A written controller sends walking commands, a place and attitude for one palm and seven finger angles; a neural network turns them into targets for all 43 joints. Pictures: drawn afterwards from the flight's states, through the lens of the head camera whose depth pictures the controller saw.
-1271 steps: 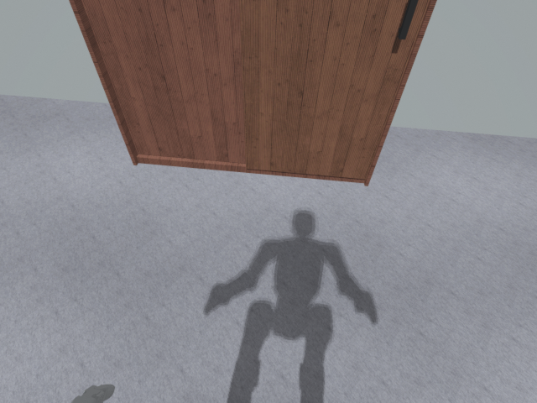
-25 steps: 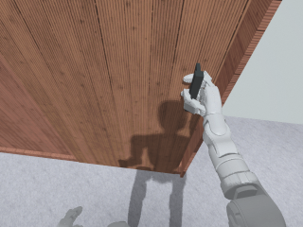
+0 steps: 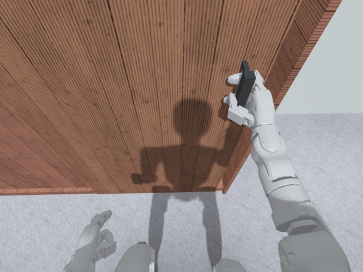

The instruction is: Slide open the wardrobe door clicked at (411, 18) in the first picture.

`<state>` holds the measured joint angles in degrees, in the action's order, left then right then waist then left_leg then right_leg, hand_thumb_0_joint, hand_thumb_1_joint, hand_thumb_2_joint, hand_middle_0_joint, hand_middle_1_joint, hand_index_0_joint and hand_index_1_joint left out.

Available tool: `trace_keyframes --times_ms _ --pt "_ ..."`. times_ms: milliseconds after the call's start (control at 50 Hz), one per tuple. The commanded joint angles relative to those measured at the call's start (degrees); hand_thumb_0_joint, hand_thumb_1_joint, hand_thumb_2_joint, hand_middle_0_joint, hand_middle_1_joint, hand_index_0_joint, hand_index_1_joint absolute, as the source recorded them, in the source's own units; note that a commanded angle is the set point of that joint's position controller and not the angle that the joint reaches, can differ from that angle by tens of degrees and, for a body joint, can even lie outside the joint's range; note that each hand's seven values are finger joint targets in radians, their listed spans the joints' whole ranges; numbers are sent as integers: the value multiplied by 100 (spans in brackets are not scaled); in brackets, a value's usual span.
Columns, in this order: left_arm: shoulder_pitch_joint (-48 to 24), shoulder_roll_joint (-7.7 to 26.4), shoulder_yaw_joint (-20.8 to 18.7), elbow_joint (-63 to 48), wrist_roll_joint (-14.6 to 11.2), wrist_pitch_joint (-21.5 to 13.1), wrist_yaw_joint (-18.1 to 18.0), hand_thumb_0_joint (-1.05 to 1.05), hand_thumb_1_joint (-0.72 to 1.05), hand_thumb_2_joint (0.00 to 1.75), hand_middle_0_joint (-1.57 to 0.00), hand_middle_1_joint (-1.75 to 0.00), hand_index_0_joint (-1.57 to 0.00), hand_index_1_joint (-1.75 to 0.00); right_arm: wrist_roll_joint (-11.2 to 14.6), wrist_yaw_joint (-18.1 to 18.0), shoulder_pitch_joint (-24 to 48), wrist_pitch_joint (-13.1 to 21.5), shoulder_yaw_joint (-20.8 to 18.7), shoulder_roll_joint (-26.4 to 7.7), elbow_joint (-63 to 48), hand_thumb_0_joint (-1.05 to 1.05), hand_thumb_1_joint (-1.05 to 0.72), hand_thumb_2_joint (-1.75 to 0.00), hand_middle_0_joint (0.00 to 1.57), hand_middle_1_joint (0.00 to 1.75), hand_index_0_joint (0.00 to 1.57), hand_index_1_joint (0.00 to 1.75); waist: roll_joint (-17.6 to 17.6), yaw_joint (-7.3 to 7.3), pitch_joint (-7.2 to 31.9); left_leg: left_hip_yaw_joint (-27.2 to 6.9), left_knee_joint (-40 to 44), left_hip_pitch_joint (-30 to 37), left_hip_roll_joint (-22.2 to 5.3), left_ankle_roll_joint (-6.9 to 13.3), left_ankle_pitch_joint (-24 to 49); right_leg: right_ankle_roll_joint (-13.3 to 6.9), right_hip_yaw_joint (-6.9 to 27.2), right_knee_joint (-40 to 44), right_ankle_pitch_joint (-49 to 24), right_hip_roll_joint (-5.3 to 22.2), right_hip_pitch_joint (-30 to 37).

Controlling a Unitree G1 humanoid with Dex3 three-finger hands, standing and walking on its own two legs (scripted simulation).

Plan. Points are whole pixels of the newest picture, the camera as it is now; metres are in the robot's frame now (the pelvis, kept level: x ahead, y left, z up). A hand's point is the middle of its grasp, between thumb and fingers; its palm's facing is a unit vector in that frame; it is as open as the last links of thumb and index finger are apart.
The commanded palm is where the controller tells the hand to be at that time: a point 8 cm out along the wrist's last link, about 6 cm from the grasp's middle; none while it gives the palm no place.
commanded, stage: step sideways, sliding the door along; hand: right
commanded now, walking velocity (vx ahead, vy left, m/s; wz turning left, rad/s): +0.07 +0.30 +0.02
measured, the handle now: (239, 92) +0.47 -0.14 +0.09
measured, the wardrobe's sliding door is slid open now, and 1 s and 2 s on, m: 0.04 0.29 0.46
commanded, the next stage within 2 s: stop walking and hold the door there in 1.82 s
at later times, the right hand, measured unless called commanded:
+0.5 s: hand (195, 107) +0.43 -0.03 +0.09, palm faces +0.32 +0.93 -0.17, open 6.3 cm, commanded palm +0.40 -0.01 +0.09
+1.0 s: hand (113, 108) +0.43 +0.14 +0.09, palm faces +0.25 +0.96 -0.12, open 6.0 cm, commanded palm +0.39 +0.17 +0.09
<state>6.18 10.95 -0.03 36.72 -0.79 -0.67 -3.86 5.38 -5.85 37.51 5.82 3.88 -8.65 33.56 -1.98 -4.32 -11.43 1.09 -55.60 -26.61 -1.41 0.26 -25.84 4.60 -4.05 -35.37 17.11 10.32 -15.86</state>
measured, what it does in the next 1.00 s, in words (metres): steps to the left: left foot, then right foot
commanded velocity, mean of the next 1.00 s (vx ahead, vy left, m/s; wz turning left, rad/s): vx -0.17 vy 0.28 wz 0.14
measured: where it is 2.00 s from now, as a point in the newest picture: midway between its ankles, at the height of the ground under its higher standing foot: outside the picture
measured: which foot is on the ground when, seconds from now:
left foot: up 0.00-0.10, down 0.12-0.26, up 0.28-0.46, down 0.48-0.70, up 0.72-1.00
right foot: down 0.00-0.14, up 0.16-0.24, down 0.26-0.50, up 0.52-0.68, down 0.70-1.00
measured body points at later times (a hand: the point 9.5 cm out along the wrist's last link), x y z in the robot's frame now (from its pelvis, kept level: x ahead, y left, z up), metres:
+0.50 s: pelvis +0.05 +0.18 -0.02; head +0.13 +0.20 +0.42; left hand +0.23 +0.39 -0.14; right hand +0.41 -0.08 +0.10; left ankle +0.09 +0.29 -0.73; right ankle +0.01 -0.07 -0.72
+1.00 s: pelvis +0.08 +0.33 +0.00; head +0.17 +0.32 +0.44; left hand +0.31 +0.47 -0.10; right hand +0.41 +0.09 +0.10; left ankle +0.14 +0.48 -0.71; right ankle +0.03 +0.11 -0.73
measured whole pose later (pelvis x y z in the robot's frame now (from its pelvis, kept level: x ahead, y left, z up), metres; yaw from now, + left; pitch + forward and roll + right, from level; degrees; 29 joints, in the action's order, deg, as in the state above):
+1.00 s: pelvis +0.08 +0.33 +0.00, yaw -3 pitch -2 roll +2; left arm 6.6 8.8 1.4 29.5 -0.8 -5.7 -0.4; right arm 3.4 -8.1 18.6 6.1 0.7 -8.7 9.6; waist -4.9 -8.0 -14.2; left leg 2.5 -39.6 -20.8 -2.2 -1.5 -15.9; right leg 9.1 -7.9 -29.2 16.6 17.5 -7.8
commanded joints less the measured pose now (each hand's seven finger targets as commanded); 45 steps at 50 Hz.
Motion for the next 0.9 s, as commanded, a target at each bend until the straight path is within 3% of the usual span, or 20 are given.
trace_keyframes --times_ms 0,60,80,140,180,200,220,240,280,400,440,480,500,580,640,660,680,700,740,880 --pt "31 880 -243 -711 -114 -247 -64 0 90 90 -20 -30 -20 -30 -172 473 2957 507 1406 1318 -1843 0 -90 -90 45 140 45 140 -1295 753 2670 436 1135 711 -12 -47 254 -1093 437 655 -2920 1181 1496" --pt "53 896 -241 -716 -182 -305 -69 0 90 90 -20 -30 -20 -30 -223 384 2666 508 1178 943 -1949 0 -90 -90 45 140 45 140 -1062 702 2751 636 2289 1446 131 -44 1395 -721 144 -40 -2576 672 1294" --pt "98 771 -197 -689 -212 -338 -73 0 90 90 -20 -30 -20 -30 -270 357 2575 526 1147 820 -2020 0 -90 -90 45 140 45 140 -444 678 2792 372 2799 1735 -181 50 2533 -552 -10 -525 -2336 317 1042" --pt "17 590 -254 -493 -174 -359 -221 0 90 90 -20 -30 -20 -30 -380 258 1964 467 729 203 -1796 0 -90 -90 45 140 45 140 2337 499 2806 -958 2602 2662 -1352 851 6041 -180 -60 -2280 1506 -723 -936" --pt "107 519 -198 -372 -104 -483 -265 0 90 90 -20 -30 -20 -30 -357 252 2203 509 953 561 -2295 0 -90 -90 45 140 45 140 1841 696 2749 -532 1988 2823 -1236 809 6765 -249 -6 -984 1318 -600 -701" --pt "183 534 -211 -327 -100 -511 -283 0 90 90 -20 -30 -20 -30 -305 260 2221 559 1026 657 -2436 0 -90 -90 45 140 45 140 1492 853 2847 -213 1252 2319 -1002 522 6600 -348 -38 282 40 -337 288" --pt "279 779 -320 -374 -74 -471 -291 0 90 90 -20 -30 -20 -30 -189 294 2129 606 1089 757 -2657 0 -90 -90 45 140 45 140 411 928 3165 224 412 928 -528 -52 4664 -744 776 989 -3779 603 1995" --pt "238 984 -436 -576 4 -408 -152 0 90 90 -20 -30 -20 -30 -105 392 2054 633 1189 906 -2885 0 -90 -90 45 140 45 140 -670 797 3391 47 -537 -492 20 -254 244 -1399 2041 671 -6900 1940 3125" --pt "87 905 -432 -643 -24 -331 123 0 90 90 -20 -30 -20 -30 -197 457 2010 683 1186 1067 -2637 0 -90 -90 45 140 45 140 -1086 714 2912 -457 -767 -1029 -192 -104 -744 -1652 1680 519 -6102 2011 2969" --pt "84 895 -371 -954 -144 -375 110 0 90 90 -20 -30 -20 -30 -179 374 1683 607 847 542 -2863 0 -90 -90 45 140 45 140 -1277 659 2803 261 1404 1082 103 -57 725 -869 176 321 -3988 1238 1819" --pt "27 786 -318 -1012 -241 -437 86 0 90 90 -20 -30 -20 -30 -275 330 1461 629 758 355 -3036 0 -90 -90 45 140 45 140 -668 558 2851 221 2675 1936 -47 -30 2450 -779 -133 -441 -3006 684 1331" --pt "-44 513 -256 -940 -243 -498 -27 0 90 90 -20 -30 -20 -30 -404 219 882 566 553 -75 -2724 0 -90 -90 45 140 45 140 1352 546 2729 -1208 2826 2695 -1292 592 6793 -217 -379 -1785 1019 -520 -430" --pt "73 660 -399 -937 -168 -537 -86 0 90 90 -20 -30 -20 -30 -387 246 439 525 343 -250 -2745 0 -90 -90 45 140 45 140 2430 348 2963 -1663 2692 2873 -1412 763 7823 -100 -47 -2789 2175 -860 -702" --pt "-34 373 -118 -772 -148 -754 -63 0 90 90 -20 -30 -20 -30 -387 91 776 777 572 243 -3665 0 -90 -90 45 140 45 140 1404 539 2867 -1253 2127 3738 -1406 1026 8588 -115 102 -1187 1778 -680 -1015" --pt "48 522 -261 -930 -82 -575 -73 0 90 90 -20 -30 -20 -30 -388 140 848 1036 796 284 -4085 0 -90 -90 45 140 45 140 1288 619 3330 -995 1713 2724 -1013 664 7122 -212 -5 692 -856 -255 978" --pt "14 711 -332 -998 -126 -541 -50 0 90 90 -20 -30 -20 -30 -282 193 957 1085 948 304 -4341 0 -90 -90 45 140 45 140 618 685 3399 -706 1323 1433 -686 241 4731 -615 686 1111 -3696 684 2344" --pt "-83 865 -446 -1120 -80 -572 79 0 90 90 -20 -30 -20 -30 -274 284 880 1049 1022 548 -4372 0 -90 -90 45 140 45 140 -588 509 3575 -435 243 -128 -87 -165 639 -1424 1800 920 -6873 2112 3472" --pt "-118 921 -450 -1191 -107 -598 286 0 90 90 -20 -30 -20 -30 -391 303 842 940 1004 681 -4164 0 -90 -90 45 140 45 140 -627 368 3391 -637 -447 -809 98 -127 -701 -1646 1290 722 -7484 2198 3970" --pt "52 819 -356 -1160 0 -685 338 0 90 90 -20 -30 -20 -30 -514 317 1015 897 1226 1020 -4118 0 -90 -90 45 140 45 140 -1111 594 3018 -542 -578 -1084 -111 -139 -575 -1452 850 668 -6839 2053 3636" --pt "-97 801 -331 -1366 -2 -734 269 0 90 90 -20 -30 -20 -30 -513 338 559 623 1123 764 -4189 0 -90 -90 45 140 45 140 -1412 611 2676 346 845 -119 104 -219 554 -873 -323 762 -5944 1323 3054"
